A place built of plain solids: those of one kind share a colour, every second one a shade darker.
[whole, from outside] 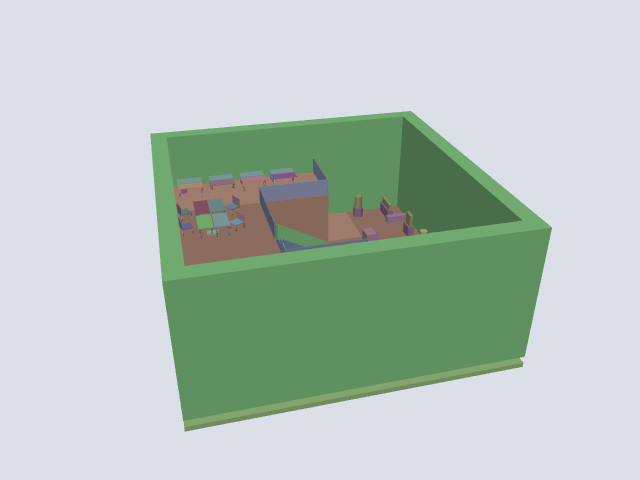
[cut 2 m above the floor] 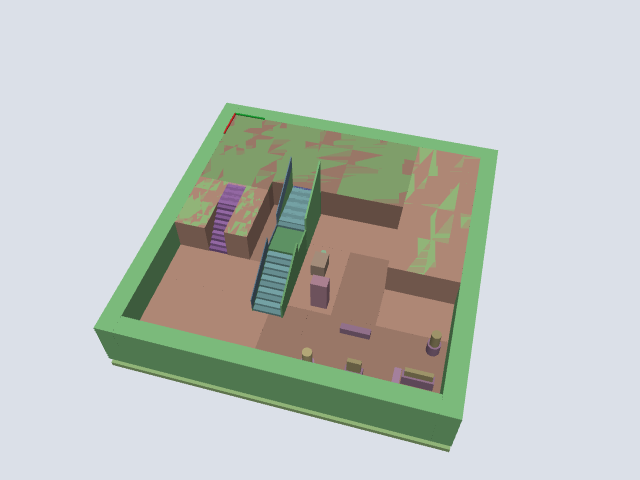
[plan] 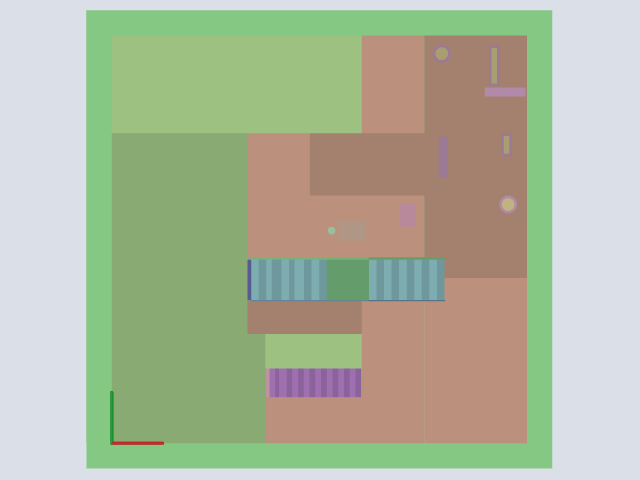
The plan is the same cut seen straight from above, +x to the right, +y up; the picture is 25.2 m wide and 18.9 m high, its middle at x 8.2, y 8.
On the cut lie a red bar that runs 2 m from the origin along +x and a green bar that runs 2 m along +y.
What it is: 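A hall 7.0 m high, an office loft, with a gallery 3.53 m up round three sides over meeting rooms and stores, reached by 2 stairs; the long run, cut into the block between walls, has 17 risers at 43 degrees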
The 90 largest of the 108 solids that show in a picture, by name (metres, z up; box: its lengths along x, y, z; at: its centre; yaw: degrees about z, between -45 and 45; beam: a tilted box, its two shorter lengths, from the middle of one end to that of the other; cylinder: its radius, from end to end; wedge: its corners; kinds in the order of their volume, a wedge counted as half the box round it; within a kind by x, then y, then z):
{
 "floor_1": {"box": [5.35, 7.9, 4.53], "at": [2.67, 8.25, 1.26]},
 "floor_2": {"box": [6.07, 4.3, 4.53], "at": [3.04, 2.15, 1.26]},
 "floor_3": {"box": [9.85, 3.85, 4.53], "at": [4.92, 14.12, 1.26]},
 "floor_4": {"box": [2.45, 5.45, 1.0], "at": [6.57, 9.48, -0.5]},
 "floor_5": {"box": [4.5, 2.45, 1.0], "at": [7.6, 5.52, -0.5]},
 "floor_6": {"box": [3.78, 1.81, 4.53], "at": [7.96, 0.91, 1.26]},
 "floor_7": {"box": [3.78, 1.36, 4.53], "at": [7.96, 3.62, 1.26]},
 "floor_8": {"box": [4.5, 3.0, 1.0], "at": [10.05, 8.25, -0.5]},
 "floor_9": {"box": [4.5, 2.45, 1.0], "at": [10.05, 10.97, -0.5]},
 "floor_10": {"box": [2.45, 6.75, 1.0], "at": [11.07, 3.38, -0.5]},
 "floor_11": {"box": [2.45, 3.85, 1.0], "at": [11.07, 14.12, -0.5]},
 "floor_12": {"box": [4.05, 6.5, 1.0], "at": [14.32, 3.25, -0.5]},
 "floor_13": {"box": [4.05, 2.05, 1.0], "at": [14.32, 7.53, -0.5]},
 "floor_14": {"box": [4.05, 7.5, 1.0], "at": [14.32, 12.3, -0.5]},
 "wall_1": {"box": [1.0, 16.05, 8.05], "at": [-0.5, 8.03, 3.02]},
 "wall_2": {"wedge": [[5.47, 5.58, -0.05], [5.47, 5.58, 3.61], [5.47, 5.63, -0.05], [5.47, 5.63, 3.61], [8.47, 5.58, -0.05], [8.47, 5.58, 2.0], [8.47, 5.63, -0.05], [8.47, 5.63, 2.0]]},
 "wall_3": {"wedge": [[5.47, 7.22, -0.05], [5.47, 7.22, 4.51], [5.47, 7.32, -0.05], [5.47, 7.32, 4.51], [8.47, 7.22, -0.05], [8.47, 7.22, 2.89], [8.47, 7.32, -0.05], [8.47, 7.32, 2.89]]},
 "wall_4": {"box": [18.35, 1.0, 8.05], "at": [8.18, -0.5, 3.02]},
 "wall_5": {"box": [18.35, 1.0, 8.05], "at": [8.18, 16.55, 3.02]},
 "wall_6": {"box": [1.64, 0.1, 2.78], "at": [9.29, 7.27, 1.34]},
 "wall_7": {"wedge": [[10.11, 5.58, -0.05], [10.11, 5.58, 1.85], [10.11, 5.63, -0.05], [10.11, 5.63, 1.85], [13.13, 5.58, -0.05], [13.13, 5.58, 0.22], [13.13, 5.63, -0.05], [13.13, 5.63, 0.22]]},
 "wall_8": {"wedge": [[10.11, 7.22, -0.05], [10.11, 7.22, 2.74], [10.11, 7.32, -0.05], [10.11, 7.32, 2.74], [13.13, 7.22, -0.05], [13.13, 7.22, 1.11], [13.13, 7.32, -0.05], [13.13, 7.32, 1.11]]},
 "wall_9": {"box": [1.0, 16.05, 8.05], "at": [16.85, 8.03, 3.02]},
 "floor_base_1": {"box": [5.35, 7.95, 0.3], "at": [2.67, 8.25, 1.96]},
 "floor_base_2": {"box": [6.07, 4.3, 0.3], "at": [3.04, 2.15, 1.96]},
 "floor_base_3": {"box": [9.85, 3.85, 0.3], "at": [4.92, 14.12, 1.96]},
 "floor_base_4": {"box": [3.8, 1.81, 0.3], "at": [7.95, 0.91, 1.96]},
 "floor_base_5": {"box": [3.8, 1.36, 0.3], "at": [7.95, 3.62, 1.96]},
 "floor_base_6": {"box": [18.35, 18.05, 0.3], "at": [8.18, 8.03, -1.57]},
 "step_1": {"box": [0.38, 1.59, 3.42], "at": [5.6, 6.43, 1.66]},
 "step_2": {"box": [0.38, 1.59, 3.26], "at": [5.9, 6.43, 1.58]},
 "step_3": {"box": [0.38, 1.59, 3.1], "at": [6.19, 6.43, 1.5]},
 "step_4": {"box": [0.38, 1.59, 2.94], "at": [6.49, 6.43, 1.42]},
 "step_5": {"box": [0.38, 1.59, 2.78], "at": [6.79, 6.43, 1.34]},
 "step_6": {"box": [0.38, 1.59, 2.62], "at": [7.09, 6.43, 1.26]},
 "step_7": {"box": [0.38, 1.59, 2.46], "at": [7.38, 6.43, 1.18]},
 "step_8": {"box": [0.38, 1.59, 2.29], "at": [7.68, 6.43, 1.1]},
 "step_9": {"box": [0.38, 1.59, 2.13], "at": [7.98, 6.43, 1.02]},
 "step_10": {"box": [0.38, 1.59, 1.97], "at": [8.28, 6.43, 0.94]},
 "step_11": {"box": [0.38, 1.59, 1.65], "at": [10.23, 6.43, 0.78]},
 "step_12": {"box": [0.38, 1.59, 1.49], "at": [10.53, 6.43, 0.7]},
 "step_13": {"box": [0.38, 1.59, 1.33], "at": [10.83, 6.43, 0.62]},
 "step_14": {"box": [0.38, 1.59, 1.17], "at": [11.13, 6.43, 0.54]},
 "step_15": {"box": [0.38, 1.59, 1.01], "at": [11.43, 6.43, 0.46]},
 "step_16": {"box": [0.38, 1.59, 0.85], "at": [11.72, 6.43, 0.38]},
 "step_17": {"box": [0.38, 1.59, 0.69], "at": [12.02, 6.43, 0.3]},
 "step_18": {"box": [0.38, 1.59, 0.53], "at": [12.32, 6.43, 0.22]},
 "step_19": {"box": [0.38, 1.59, 0.37], "at": [12.62, 6.43, 0.14]},
 "step_20": {"box": [0.38, 1.59, 0.21], "at": [12.91, 6.43, 0.06]},
 "step_sar_1": {"box": [0.31, 1.13, 3.37], "at": [6.28, 2.38, 1.64]},
 "step_sar_2": {"box": [0.31, 1.14, 3.16], "at": [6.51, 2.38, 1.53]},
 "step_sar_3": {"box": [0.31, 1.14, 2.96], "at": [6.74, 2.38, 1.43]},
 "step_sar_4": {"box": [0.31, 1.14, 2.75], "at": [6.96, 2.38, 1.32]},
 "step_sar_5": {"box": [0.31, 1.14, 2.54], "at": [7.19, 2.38, 1.22]},
 "step_sar_6": {"box": [0.31, 1.14, 2.33], "at": [7.41, 2.38, 1.12]},
 "step_sar_7": {"box": [0.31, 1.14, 2.13], "at": [7.64, 2.38, 1.01]},
 "step_sar_8": {"box": [0.31, 1.14, 1.92], "at": [7.86, 2.38, 0.91]},
 "step_sar_9": {"box": [0.31, 1.14, 1.71], "at": [8.09, 2.38, 0.81]},
 "step_sar_10": {"box": [0.31, 1.14, 1.51], "at": [8.31, 2.38, 0.7]},
 "step_sar_11": {"box": [0.31, 1.14, 1.3], "at": [8.54, 2.38, 0.6]},
 "step_sar_12": {"box": [0.31, 1.14, 1.09], "at": [8.76, 2.38, 0.5]},
 "step_sar_13": {"box": [0.31, 1.14, 0.89], "at": [8.99, 2.38, 0.39]},
 "step_sar_14": {"box": [0.31, 1.14, 0.68], "at": [9.22, 2.38, 0.29]},
 "step_sar_15": {"box": [0.31, 1.14, 0.47], "at": [9.44, 2.38, 0.19]},
 "step_sar_16": {"box": [0.31, 1.14, 0.26], "at": [9.67, 2.38, 0.08]},
 "floor_l1a_1": {"box": [1.68, 1.59, 1.81], "at": [9.29, 6.43, 0.86]},
 "piece_1": {"cylinder": 0.35, "from": [13.0, 15.34, 0.0], "to": [13.0, 15.34, 0.7]},
 "piece_2": {"box": [0.36, 1.6, 0.45], "at": [13.06, 11.27, 0.23]},
 "piece_3": {"box": [0.42, 1.6, 0.7], "at": [15.06, 14.86, 0.35]},
 "piece_4": {"box": [1.6, 0.36, 0.45], "at": [15.49, 13.83, 0.23]},
 "piece_5": {"box": [0.42, 0.9, 0.75], "at": [15.55, 11.74, 0.38]},
 "piece_6": {"cylinder": 0.35, "from": [15.61, 9.4, 0.0], "to": [15.61, 9.4, 0.55]},
 "tall_1": {"box": [0.63, 0.9, 2.25], "at": [11.66, 8.98, 1.12]},
 "rail_rim_1": {"box": [0.04, 1.35, 1.1], "at": [5.3, 4.91, 4.08]},
 "rail_rim_2": {"box": [0.04, 4.95, 1.1], "at": [5.3, 9.8, 4.08]},
 "rail_rim_3": {"box": [4.57, 0.04, 1.1], "at": [7.57, 4.25, 4.08]},
 "rail_rim_4": {"box": [4.57, 0.04, 1.1], "at": [7.57, 12.25, 4.08]},
 "rail_rim_5": {"box": [0.04, 3.85, 1.1], "at": [9.8, 14.12, 4.08]},
 "floor_hda_1": {"box": [0.14, 1.59, 3.58], "at": [5.42, 6.43, 1.74]},
 "island_1": {"box": [1.05, 0.8, 0.89], "at": [9.45, 8.37, 0.45]},
 "plant_1": {"cylinder": 0.25, "from": [13.0, 15.34, 0.7], "to": [13.0, 15.34, 1.56]},
 "plant_2": {"box": [0.22, 1.4, 0.46], "at": [15.06, 14.86, 0.93]},
 "plant_3": {"box": [0.22, 0.7, 0.86], "at": [15.55, 11.74, 1.18]},
 "plant_4": {"cylinder": 0.25, "from": [15.61, 9.4, 0.55], "to": [15.61, 9.4, 1.51]},
 "floor_sar_hda_1": {"box": [0.14, 1.14, 3.58], "at": [6.14, 2.38, 1.74]},
 "rail_1": {"wedge": [[5.47, 5.58, 3.61], [5.47, 5.58, 4.43], [5.47, 5.63, 3.61], [5.47, 5.63, 4.43], [8.47, 5.58, 2.0], [8.47, 5.58, 2.81], [8.47, 5.63, 2.0], [8.47, 5.63, 2.81]]},
 "rail_2": {"box": [1.64, 0.05, 0.82], "at": [9.29, 5.61, 2.25]},
 "rail_3": {"wedge": [[10.11, 5.58, 1.85], [10.11, 5.58, 2.66], [10.11, 5.63, 1.85], [10.11, 5.63, 2.66], [13.13, 5.58, 0.22], [13.13, 5.58, 1.03], [13.13, 5.63, 0.22], [13.13, 5.63, 1.03]]},
 "carton_folded_1": {"box": [0.68, 0.43, 0.19], "at": [1.91, 8.89, 3.57], "yaw": -9.9},
 "d02a_top_1": {"box": [0.88, 1.7, 0.034], "at": [1.5, 9.22, 4.21]}
}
